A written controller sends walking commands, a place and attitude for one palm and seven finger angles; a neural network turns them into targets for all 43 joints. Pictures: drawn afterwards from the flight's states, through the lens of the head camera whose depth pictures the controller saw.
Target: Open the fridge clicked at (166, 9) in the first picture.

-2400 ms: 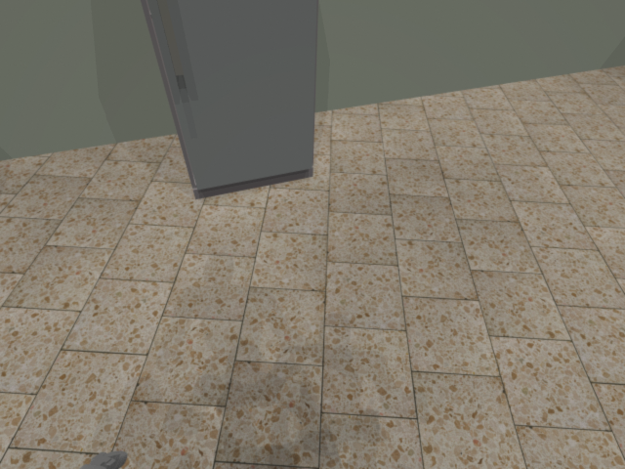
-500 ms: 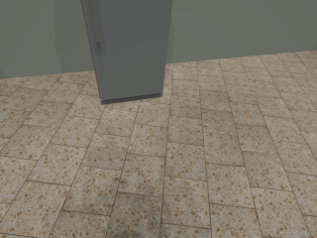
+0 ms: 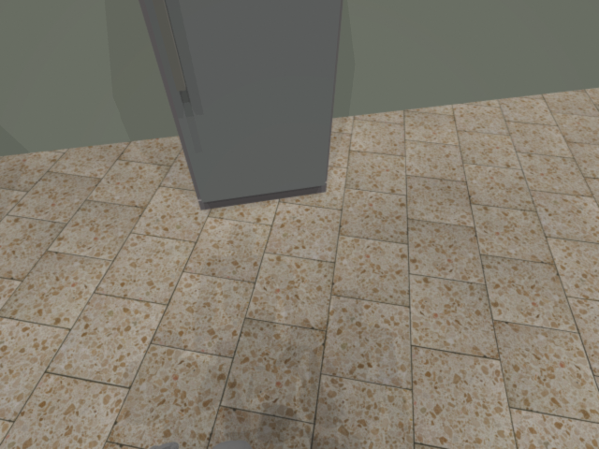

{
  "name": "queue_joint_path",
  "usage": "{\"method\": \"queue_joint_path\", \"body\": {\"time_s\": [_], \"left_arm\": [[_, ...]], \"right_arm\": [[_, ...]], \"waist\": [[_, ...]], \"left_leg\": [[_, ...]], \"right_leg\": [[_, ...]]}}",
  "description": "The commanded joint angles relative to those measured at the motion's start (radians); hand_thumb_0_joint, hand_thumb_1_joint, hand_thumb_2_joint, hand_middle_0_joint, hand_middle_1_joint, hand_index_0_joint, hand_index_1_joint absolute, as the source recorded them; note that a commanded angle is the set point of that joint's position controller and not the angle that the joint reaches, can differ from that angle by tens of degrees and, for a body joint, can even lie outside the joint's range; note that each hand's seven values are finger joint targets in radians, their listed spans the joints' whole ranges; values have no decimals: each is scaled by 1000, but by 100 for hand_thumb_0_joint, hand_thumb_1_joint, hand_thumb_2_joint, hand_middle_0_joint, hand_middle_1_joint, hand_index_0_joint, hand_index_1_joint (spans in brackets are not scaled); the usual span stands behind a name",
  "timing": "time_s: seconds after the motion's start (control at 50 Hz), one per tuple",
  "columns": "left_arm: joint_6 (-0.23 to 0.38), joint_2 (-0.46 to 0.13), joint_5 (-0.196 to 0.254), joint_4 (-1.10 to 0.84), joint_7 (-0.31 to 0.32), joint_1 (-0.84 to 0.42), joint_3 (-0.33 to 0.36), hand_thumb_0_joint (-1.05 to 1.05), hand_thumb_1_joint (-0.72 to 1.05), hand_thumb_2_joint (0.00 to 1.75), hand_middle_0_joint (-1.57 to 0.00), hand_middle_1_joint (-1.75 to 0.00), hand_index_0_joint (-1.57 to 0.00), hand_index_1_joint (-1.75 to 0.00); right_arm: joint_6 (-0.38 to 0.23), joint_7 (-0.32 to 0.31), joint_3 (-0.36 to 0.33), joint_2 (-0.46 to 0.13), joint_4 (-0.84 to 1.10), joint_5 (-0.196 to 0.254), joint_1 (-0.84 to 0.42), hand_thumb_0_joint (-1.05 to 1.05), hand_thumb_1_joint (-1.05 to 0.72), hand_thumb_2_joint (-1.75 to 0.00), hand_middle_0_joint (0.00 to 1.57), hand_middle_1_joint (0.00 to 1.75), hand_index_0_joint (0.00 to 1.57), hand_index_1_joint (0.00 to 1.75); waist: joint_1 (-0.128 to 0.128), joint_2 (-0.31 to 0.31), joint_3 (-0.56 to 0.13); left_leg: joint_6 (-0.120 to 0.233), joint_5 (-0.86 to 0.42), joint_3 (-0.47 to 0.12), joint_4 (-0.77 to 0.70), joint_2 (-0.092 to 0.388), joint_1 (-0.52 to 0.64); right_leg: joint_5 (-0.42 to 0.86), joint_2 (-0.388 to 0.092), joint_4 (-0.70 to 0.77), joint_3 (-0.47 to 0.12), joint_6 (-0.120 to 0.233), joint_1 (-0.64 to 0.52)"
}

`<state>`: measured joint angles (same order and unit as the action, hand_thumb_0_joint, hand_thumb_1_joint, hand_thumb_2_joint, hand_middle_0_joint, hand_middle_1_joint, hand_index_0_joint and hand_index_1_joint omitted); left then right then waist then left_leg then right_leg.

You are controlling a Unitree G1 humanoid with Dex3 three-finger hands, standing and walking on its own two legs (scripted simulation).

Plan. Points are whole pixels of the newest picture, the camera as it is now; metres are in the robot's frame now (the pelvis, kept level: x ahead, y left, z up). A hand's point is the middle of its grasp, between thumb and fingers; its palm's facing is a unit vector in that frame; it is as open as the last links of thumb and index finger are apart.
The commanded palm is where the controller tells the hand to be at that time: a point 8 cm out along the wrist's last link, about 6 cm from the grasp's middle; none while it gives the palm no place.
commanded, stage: walk to a spot facing it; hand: left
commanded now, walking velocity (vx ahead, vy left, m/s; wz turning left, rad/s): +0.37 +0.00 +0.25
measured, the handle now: (161, 8) +1.13 +0.40 +0.11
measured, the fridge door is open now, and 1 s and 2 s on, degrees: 0 0 0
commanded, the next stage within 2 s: turn to face it in 0.64 s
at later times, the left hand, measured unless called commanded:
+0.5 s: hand (151, 422) +0.19 +0.24 -0.17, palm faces +0.13 -0.98 -0.15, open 7.4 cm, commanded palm none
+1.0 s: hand (217, 253) +0.51 +0.19 -0.15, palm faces +0.06 -0.97 -0.22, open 7.2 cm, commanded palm none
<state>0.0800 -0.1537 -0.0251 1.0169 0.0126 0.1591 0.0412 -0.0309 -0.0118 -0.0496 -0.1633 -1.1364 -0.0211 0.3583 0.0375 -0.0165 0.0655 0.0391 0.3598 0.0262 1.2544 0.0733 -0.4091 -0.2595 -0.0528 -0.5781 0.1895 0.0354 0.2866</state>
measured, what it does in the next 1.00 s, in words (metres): walks ahead: left foot, then right foot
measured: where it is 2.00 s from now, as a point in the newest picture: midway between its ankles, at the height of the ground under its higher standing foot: (280, 334)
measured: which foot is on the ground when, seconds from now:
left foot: up 0.00-0.26, down 0.28-0.84, up 0.86-1.00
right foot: down 0.00-0.30, up 0.32-0.82, down 0.84-1.00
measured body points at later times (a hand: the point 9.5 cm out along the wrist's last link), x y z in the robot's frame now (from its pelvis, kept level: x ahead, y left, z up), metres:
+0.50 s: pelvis +0.22 +0.07 +0.01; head +0.23 +0.09 +0.46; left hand +0.19 +0.29 -0.15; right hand +0.29 -0.17 -0.12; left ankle +0.22 +0.13 -0.73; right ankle +0.22 -0.09 -0.63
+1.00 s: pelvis +0.41 +0.01 +0.00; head +0.44 +0.00 +0.45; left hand +0.51 +0.24 -0.14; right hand +0.37 -0.20 -0.16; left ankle +0.34 +0.14 -0.65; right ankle +0.48 -0.07 -0.73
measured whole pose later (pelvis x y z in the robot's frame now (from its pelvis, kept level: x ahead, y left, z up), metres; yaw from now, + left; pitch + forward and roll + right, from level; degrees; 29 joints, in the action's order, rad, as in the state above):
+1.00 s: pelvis +0.41 +0.01 +0.00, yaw +3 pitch -2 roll +0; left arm 0.06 -0.14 -0.01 1.02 0.03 0.13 0.04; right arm -0.01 -0.03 -0.04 -0.13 -1.14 -0.01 0.34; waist 0.04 -0.03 0.09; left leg -0.02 0.45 0.04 1.14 0.07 -0.37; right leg -0.19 -0.05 -0.53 0.19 0.06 0.30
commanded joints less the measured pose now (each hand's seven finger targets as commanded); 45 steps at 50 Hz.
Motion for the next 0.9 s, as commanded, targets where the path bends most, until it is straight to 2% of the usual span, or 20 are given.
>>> {"method": "queue_joint_path", "body": {"time_s": [0.0, 0.1, 0.18, 0.22, 0.24, 0.26, 0.28, 0.3, 0.36, 0.4, 0.48, 0.6, 0.66, 0.72, 0.76, 0.78, 0.8, 0.82, 0.84, 0.88], "left_arm": [[5, -99, -6, 22, 5, 139, 14, 0, 90, 90, -20, -30, -20, -30], [9, -131, -6, 29, 3, 174, 18, 0, 90, 90, -20, -30, -20, -30], [2, -169, -8, 48, 2, 230, 25, 0, 90, 90, -20, -30, -20, -30], [-1, -183, -3, 48, 2, 234, 29, 0, 90, 90, -20, -30, -20, -30], [-4, -173, 3, 50, 1, 237, 27, 0, 90, 90, -20, -30, -20, -30], [-6, -127, 12, 30, -8, 265, 23, 0, 90, 90, -20, -30, -20, -30], [-3, -99, 15, -13, -17, 223, 9, 0, 90, 90, -20, -30, -20, -30], [-6, -140, 9, -25, -12, 167, 21, 0, 90, 90, -20, -30, -20, -30], [-22, -95, 0, 15, -24, 144, 24, 0, 90, 90, -20, -30, -20, -30], [-42, -66, -6, 40, -27, 200, 19, 0, 90, 90, -20, -30, -20, -30], [-66, -50, -10, 27, -28, 177, 23, 0, 90, 90, -20, -30, -20, -30], [-72, -52, -5, -30, -35, 14, 24, 0, 90, 90, -20, -30, -20, -30], [-67, -45, 0, -55, -33, -59, 18, 0, 90, 90, -20, -30, -20, -30], [-57, -45, 1, -60, -30, -64, 17, 0, 90, 90, -20, -30, -20, -30], [-42, -64, -3, -25, -24, 64, 20, 0, 90, 90, -20, -30, -20, -30], [-30, -98, -7, 16, -18, 192, 30, 0, 90, 90, -20, -30, -20, -30], [-13, -183, -14, 53, -6, 315, 50, 0, 90, 90, -20, -30, -20, -30], [-7, -270, -1, 68, -2, 383, 66, 0, 90, 90, -20, -30, -20, -30], [-12, -266, 15, 59, 3, 354, 57, 0, 90, 90, -20, -30, -20, -30], [-17, -188, 15, 27, 15, 193, 40, 0, 90, 90, -20, -30, -20, -30]], "right_arm": [[14, 21, -7, 9, 59, -4, 60, 0, -90, -90, 20, 30, 20, 30], [7, 48, -8, -5, 142, -1, -113, 0, -90, -90, 20, 30, 20, 30], [-10, 55, -7, -31, 179, -1, -196, 0, -90, -90, 20, 30, 20, 30], [-21, 48, -13, -61, 158, -6, -120, 0, -90, -90, 20, 30, 20, 30], [-28, 41, -25, -105, 122, -11, 4, 0, -90, -90, 20, 30, 20, 30], [-35, 27, -56, -217, 94, -22, 140, 0, -90, -90, 20, 30, 20, 30], [-32, 14, -71, -306, 75, -9, 227, 0, -90, -90, 20, 30, 20, 30], [-24, 6, -60, -273, 73, -2, 179, 0, -90, -90, 20, 30, 20, 30], [-44, -4, -24, -150, 112, 1, -6, 0, -90, -90, 20, 30, 20, 30], [-56, -6, -18, -117, 106, 4, -29, 0, -90, -90, 20, 30, 20, 30], [-63, -11, -16, -96, 84, 8, 5, 0, -90, -90, 20, 30, 20, 30], [-62, -14, -15, -100, 44, 7, 81, 0, -90, -90, 20, 30, 20, 30], [-56, -15, -15, -99, 18, -1, 128, 0, -90, -90, 20, 30, 20, 30], [-47, -18, -15, -108, 5, -8, 132, 0, -90, -90, 20, 30, 20, 30], [-41, -21, -11, -117, 1, -3, 121, 0, -90, -90, 20, 30, 20, 30], [-42, -18, -11, -116, 1, 4, 104, 0, -90, -90, 20, 30, 20, 30], [-43, -11, -6, -80, 10, 15, 119, 0, -90, -90, 20, 30, 20, 30], [-42, -13, -2, -41, 28, 24, 187, 0, -90, -90, 20, 30, 20, 30], [-29, -24, -1, -60, 29, 27, 153, 0, -90, -90, 20, 30, 20, 30], [-14, -17, -3, -21, 25, 24, 83, 0, -90, -90, 20, 30, 20, 30]], "waist": [[4, 116, 42], [-23, 136, 63], [-55, 101, 48], [-11, 60, -1], [42, -6, -80], [89, -237, -195], [104, -382, -218], [94, -217, -178], [5, -72, -30], [-35, -63, -37], [-49, -54, 1], [-18, -74, 74], [9, -95, 87], [3, -84, 86], [-56, -53, 16], [-117, -9, -60], [-157, 143, -184], [-128, 314, -318], [-130, 201, -316], [-90, 127, -174]], "left_leg": [[-31, -95, -8, -99, 78, -95], [-48, -192, 57, -420, 77, -92], [-26, -142, 98, -569, 45, -51], [-10, -138, 146, -665, -8, 110], [5, -162, 132, -733, -19, 307], [77, -143, -168, -827, 175, 541], [167, -243, -466, -950, 361, 643], [195, -192, -454, -982, 380, 591], [111, -260, -216, -1019, 273, 333], [88, -293, -98, -1044, 224, 278], [102, -283, -40, -1106, 204, 292], [113, -386, 31, -1106, 206, 374], [107, -494, 67, -1061, 218, 421], [96, -619, 88, -982, 232, 429], [74, -792, 99, -811, 205, 406], [40, -751, 112, -658, 169, 334], [-6, -463, 152, -400, 84, 144], [-46, 214, 128, -98, -63, -10], [-36, 261, -7, 2, -34, -3], [-46, 141, -26, 46, 19, -45]], "right_leg": [[-10, -264, 404, -182, 71, 78], [37, -239, 402, -91, 73, 2], [136, -268, 339, -106, 76, -141], [298, -242, 187, -50, 57, -151], [366, -196, -14, 4, 31, -102], [152, -83, -319, 51, -26, 90], [-314, 19, -602, -6, -54, 314], [-304, -27, -703, -110, -35, 367], [-78, -114, -693, -167, -47, 337], [-17, -112, -640, -157, -63, 276], [77, -112, -552, -152, -79, 337], [139, -104, -305, -120, -79, 392], [114, -78, -169, -93, -54, 353], [73, -38, -64, -73, -20, 250], [102, 19, 10, -37, -3, 45], [209, 13, 76, -52, -2, -147], [492, -163, 56, -225, 44, -403], [884, -416, 109, -522, 169, -553], [917, -430, 153, -490, 220, -470], [750, -372, 209, -391, 173, -284]]}}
